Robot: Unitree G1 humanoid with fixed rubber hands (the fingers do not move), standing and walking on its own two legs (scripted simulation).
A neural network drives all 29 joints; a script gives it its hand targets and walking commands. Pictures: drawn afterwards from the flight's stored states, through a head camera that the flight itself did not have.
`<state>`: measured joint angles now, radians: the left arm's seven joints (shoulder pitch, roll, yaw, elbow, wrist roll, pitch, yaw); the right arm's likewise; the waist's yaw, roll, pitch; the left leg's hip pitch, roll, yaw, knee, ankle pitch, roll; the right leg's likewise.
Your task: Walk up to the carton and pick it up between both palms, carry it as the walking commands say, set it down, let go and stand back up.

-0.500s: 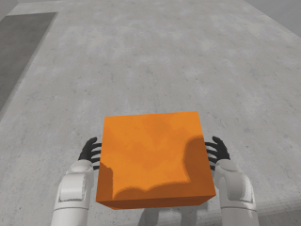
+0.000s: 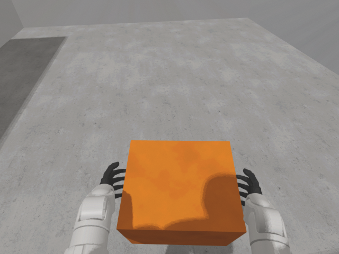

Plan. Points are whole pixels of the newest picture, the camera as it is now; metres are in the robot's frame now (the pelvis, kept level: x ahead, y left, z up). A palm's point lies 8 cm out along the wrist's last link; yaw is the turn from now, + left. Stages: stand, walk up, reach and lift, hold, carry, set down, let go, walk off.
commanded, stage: set down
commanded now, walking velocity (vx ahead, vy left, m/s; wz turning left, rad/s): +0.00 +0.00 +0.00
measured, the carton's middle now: (179, 194) +0.32 -0.02 -0.06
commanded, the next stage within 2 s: none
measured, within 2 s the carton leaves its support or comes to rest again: neither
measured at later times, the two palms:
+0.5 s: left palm (117, 202) +0.28 +0.14 -0.04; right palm (256, 213) +0.25 -0.22 -0.05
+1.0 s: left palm (124, 208) +0.32 +0.15 -0.14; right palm (242, 219) +0.28 -0.22 -0.14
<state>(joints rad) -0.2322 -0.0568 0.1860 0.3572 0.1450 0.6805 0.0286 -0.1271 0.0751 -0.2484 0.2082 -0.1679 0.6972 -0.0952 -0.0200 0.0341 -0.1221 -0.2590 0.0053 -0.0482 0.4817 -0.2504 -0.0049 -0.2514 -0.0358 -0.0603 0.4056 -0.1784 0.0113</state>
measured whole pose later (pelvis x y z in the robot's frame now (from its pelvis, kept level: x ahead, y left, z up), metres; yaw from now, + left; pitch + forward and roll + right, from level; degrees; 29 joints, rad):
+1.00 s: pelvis -0.04 -0.01 -0.07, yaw -1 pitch +27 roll +0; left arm -0.45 -0.05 0.34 0.51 0.19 0.24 -0.01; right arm -0.35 0.08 -0.38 0.39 -0.20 0.27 0.04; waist -0.02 0.04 -0.09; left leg -1.06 0.00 -0.05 0.91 -0.33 -0.03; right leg -1.08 -0.03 -0.03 0.88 -0.28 0.00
